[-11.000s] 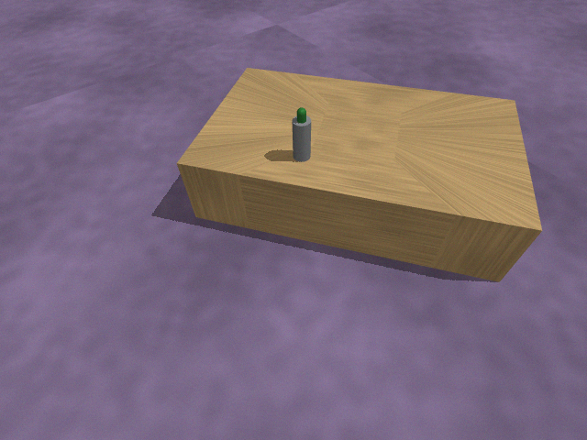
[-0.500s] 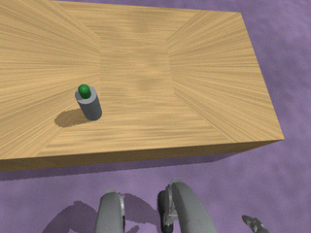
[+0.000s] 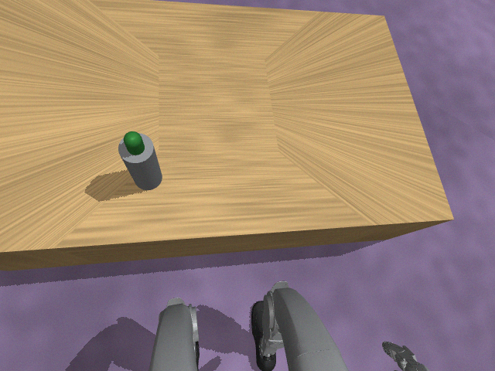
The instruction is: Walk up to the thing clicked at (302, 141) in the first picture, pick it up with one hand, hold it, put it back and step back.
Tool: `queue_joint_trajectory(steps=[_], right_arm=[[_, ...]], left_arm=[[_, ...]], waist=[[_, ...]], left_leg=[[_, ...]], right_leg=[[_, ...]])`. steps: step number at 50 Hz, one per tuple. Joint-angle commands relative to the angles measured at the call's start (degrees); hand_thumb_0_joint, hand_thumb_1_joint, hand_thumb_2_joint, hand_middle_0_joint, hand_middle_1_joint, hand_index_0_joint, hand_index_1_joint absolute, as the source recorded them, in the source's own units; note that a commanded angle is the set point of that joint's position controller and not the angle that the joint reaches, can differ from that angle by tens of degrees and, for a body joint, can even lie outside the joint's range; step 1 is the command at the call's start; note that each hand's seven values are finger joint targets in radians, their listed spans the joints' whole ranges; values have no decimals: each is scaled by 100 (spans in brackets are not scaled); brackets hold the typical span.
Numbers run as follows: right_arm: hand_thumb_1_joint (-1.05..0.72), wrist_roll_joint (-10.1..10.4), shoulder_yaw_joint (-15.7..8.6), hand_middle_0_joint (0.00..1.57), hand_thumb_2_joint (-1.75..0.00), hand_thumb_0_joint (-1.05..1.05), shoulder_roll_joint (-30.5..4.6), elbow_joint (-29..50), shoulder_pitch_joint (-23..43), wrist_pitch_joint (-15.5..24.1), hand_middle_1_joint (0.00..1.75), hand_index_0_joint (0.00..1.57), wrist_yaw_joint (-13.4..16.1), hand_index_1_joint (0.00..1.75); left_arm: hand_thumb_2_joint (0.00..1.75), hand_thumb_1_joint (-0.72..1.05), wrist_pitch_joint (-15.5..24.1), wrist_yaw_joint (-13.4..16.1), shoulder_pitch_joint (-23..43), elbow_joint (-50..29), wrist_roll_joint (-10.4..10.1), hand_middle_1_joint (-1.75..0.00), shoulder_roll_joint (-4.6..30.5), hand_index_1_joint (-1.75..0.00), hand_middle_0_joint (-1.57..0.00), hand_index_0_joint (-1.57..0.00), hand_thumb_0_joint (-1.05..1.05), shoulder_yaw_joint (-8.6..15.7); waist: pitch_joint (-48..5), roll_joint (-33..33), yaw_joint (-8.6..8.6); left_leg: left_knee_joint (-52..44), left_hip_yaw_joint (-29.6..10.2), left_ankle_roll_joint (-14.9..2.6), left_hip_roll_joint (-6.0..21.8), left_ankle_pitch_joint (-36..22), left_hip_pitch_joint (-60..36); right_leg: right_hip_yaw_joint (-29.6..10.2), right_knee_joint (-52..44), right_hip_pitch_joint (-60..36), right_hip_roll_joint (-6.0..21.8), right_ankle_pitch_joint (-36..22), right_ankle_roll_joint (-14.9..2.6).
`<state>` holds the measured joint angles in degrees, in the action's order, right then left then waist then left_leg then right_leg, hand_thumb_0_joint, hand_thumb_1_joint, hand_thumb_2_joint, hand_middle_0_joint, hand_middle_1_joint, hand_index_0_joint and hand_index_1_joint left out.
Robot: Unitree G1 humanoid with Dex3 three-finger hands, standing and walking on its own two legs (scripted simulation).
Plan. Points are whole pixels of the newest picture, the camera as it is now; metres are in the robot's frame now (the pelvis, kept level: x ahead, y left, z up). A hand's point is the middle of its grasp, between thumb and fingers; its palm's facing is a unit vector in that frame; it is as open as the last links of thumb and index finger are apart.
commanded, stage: go down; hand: left
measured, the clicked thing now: (141, 159) +0.53 +0.17 -0.22
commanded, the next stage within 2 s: none
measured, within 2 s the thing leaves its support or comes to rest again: neither
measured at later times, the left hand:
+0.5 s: hand out of the picture +0.45 +0.38 +0.06, palm faces +0.18 -0.98 -0.02, open 17.2 cm
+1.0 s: hand out of the picture +0.45 +0.38 +0.06, palm faces +0.18 -0.98 +0.00, open 17.3 cm
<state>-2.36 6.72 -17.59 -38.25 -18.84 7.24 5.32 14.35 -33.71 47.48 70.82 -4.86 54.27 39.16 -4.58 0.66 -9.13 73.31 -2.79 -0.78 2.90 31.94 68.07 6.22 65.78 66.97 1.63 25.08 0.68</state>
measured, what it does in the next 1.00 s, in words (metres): stands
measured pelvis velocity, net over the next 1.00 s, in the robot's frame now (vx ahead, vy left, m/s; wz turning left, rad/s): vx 0.00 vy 0.00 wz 0.00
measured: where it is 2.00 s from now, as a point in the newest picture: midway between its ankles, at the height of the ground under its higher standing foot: (227, 360)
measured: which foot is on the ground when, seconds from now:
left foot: down 0.00-1.00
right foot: down 0.00-1.00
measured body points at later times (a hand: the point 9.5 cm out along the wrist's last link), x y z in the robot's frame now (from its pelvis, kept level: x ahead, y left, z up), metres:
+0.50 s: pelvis +0.00 -0.01 +0.00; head +0.18 +0.05 +0.41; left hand +0.43 +0.43 +0.06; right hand +0.05 -0.28 -0.10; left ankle +0.01 +0.10 -0.63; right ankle +0.05 -0.14 -0.63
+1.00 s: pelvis +0.00 +0.00 -0.01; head +0.17 +0.06 +0.40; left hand +0.44 +0.43 +0.06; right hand +0.05 -0.28 -0.10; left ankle +0.01 +0.10 -0.63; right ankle +0.05 -0.14 -0.63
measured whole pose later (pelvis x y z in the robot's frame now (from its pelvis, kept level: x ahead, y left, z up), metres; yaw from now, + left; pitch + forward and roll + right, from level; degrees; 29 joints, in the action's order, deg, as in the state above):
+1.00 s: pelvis +0.00 +0.00 -0.01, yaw +0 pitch +27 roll -6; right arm -2.3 6.9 -17.4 -38.7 -17.2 7.4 5.8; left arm 17.4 -35.5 47.1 68.8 -8.1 53.3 41.3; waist -5.1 0.9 -9.1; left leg 75.8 -3.2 -0.8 2.7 32.5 70.7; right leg 6.4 68.1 69.4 1.7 25.6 0.7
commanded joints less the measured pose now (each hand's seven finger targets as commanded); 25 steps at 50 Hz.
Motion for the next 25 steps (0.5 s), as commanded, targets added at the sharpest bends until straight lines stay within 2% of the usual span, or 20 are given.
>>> queue_joint_trajectory(steps=[1,4,7,9,10,12,13,14,15,16,17,18,19,20,22,25], right_arm=[[-90,20,-406,20,-90,0,-1231,152,-1065,101,30,20,109,30],[-90,4,-417,20,-90,0,-1274,186,-1072,102,30,20,114,30],[-89,16,-409,20,-90,0,-1240,127,-1046,89,30,20,109,30],[-90,10,-424,20,-90,0,-1254,142,-1056,84,30,20,116,30],[-89,19,-422,20,-90,0,-1254,160,-979,87,30,20,126,30],[-90,30,-418,20,-90,0,-1221,46,-1060,78,30,20,111,30],[-89,20,-433,20,-90,0,-1237,135,-964,86,30,20,127,30],[-90,30,-421,20,-90,0,-1200,53,-1033,72,30,20,125,30],[-89,28,-436,20,-90,0,-1242,175,-930,86,30,20,129,30],[-90,38,-446,20,-90,0,-1250,185,-936,80,30,20,139,30],[-90,46,-404,20,-90,0,-1198,74,-988,77,30,20,142,30],[-90,22,-414,20,-90,0,-1231,115,-985,91,30,20,133,30],[-90,38,-412,20,-90,0,-1231,140,-925,97,30,20,151,30],[-90,31,-404,20,-90,0,-1217,120,-931,103,30,20,158,30],[-90,10,-402,20,-90,0,-1233,20,-992,98,30,20,138,30],[-90,17,-436,20,-90,0,-1236,152,-903,113,30,20,150,30]], left_arm=[[10,-46,379,-8,1569,-1061,-205,-4,2136,-6,-5,-3,0,198],[8,-48,381,-42,1420,-1104,-232,-4,2215,-6,-6,-3,0,290],[9,-45,426,-62,1508,-1210,-276,-4,2208,-6,-5,-3,0,299],[9,-47,460,-62,1516,-1288,-285,-4,2157,-6,-5,-3,0,295],[8,-47,485,-65,1521,-1269,-296,-4,2230,-5,-5,-3,0,344],[9,-46,511,-73,1488,-1243,-339,-4,2158,-6,-5,-3,0,331],[8,-47,547,-63,1575,-1489,-318,-4,2360,-6,-5,-3,0,427],[8,-46,532,-85,1456,-1202,-332,-5,2144,-6,-5,-3,0,327],[8,-46,572,-67,1562,-1597,-348,-4,2348,-5,-5,-3,0,446],[7,-45,566,-59,1612,-1522,-335,-4,2374,-5,-5,-4,0,449],[8,-44,519,-89,1435,-1161,-357,-4,2100,-5,-5,-3,0,307],[8,-45,556,-79,1546,-1429,-370,-5,2242,-6,-5,-3,0,408],[8,-47,554,-83,1473,-1322,-370,-5,2303,-6,-5,-3,0,450],[8,-46,548,-108,1315,-1183,-369,-4,2144,-6,-5,-3,0,374],[9,-46,569,-158,1382,-1164,-382,-4,2091,-6,-5,-3,0,324],[8,-44,627,-156,1517,-1362,-388,-4,2183,-5,-5,-3,0,362]], waist=[[-2916,-1429,150],[-3121,-1444,189],[-2956,-1556,237],[-3088,-1532,190],[-3027,-1561,213],[-2949,-1440,212],[-3047,-1567,277],[-2973,-1494,218],[-3126,-1586,298],[-3170,-1522,261],[-2971,-1447,174],[-3074,-1465,209],[-3046,-1403,218],[-3019,-1433,205],[-2939,-1535,185],[-3054,-1488,194]], left_leg=[[-995,-289,99,-83,-2497,-2387],[-895,-271,81,-79,-2919,-2604],[-939,-309,123,-82,-2763,-2554],[-886,-295,110,-75,-2921,-2645],[-897,-299,118,-73,-2804,-2616],[-942,-296,98,-94,-2512,-2445],[-957,-248,88,-112,-2340,-2420],[-970,-264,90,-114,-2259,-2387],[-1011,-248,93,-113,-2273,-2413],[-986,-230,71,-128,-2232,-2386],[-966,-260,80,-107,-2270,-2374],[-928,-248,76,-120,-2457,-2315],[-903,-228,55,-126,-2439,-2283],[-872,-240,66,-115,-2610,-2308],[-823,-316,112,-89,-2862,-2490],[-805,-240,71,-123,-2498,-2380]], right_leg=[[-249,-538,-1244,-205,-1229,-299],[-261,-547,-1286,-194,-1468,-281],[-236,-521,-1102,-203,-1292,-299],[-236,-510,-1127,-199,-1415,-294],[-244,-505,-1048,-197,-1317,-294],[-244,-528,-1124,-206,-1199,-295],[-290,-529,-1213,-189,-1113,-288],[-270,-541,-1183,-196,-1069,-298],[-286,-517,-1332,-190,-1089,-296],[-313,-560,-1393,-184,-1111,-291],[-273,-546,-1246,-209,-1105,-292],[-289,-524,-1399,-187,-1278,-289],[-313,-526,-1396,-187,-1286,-273],[-296,-487,-1325,-186,-1372,-283],[-233,-439,-987,-201,-1362,-304],[-310,-504,-1142,-182,-1235,-290]])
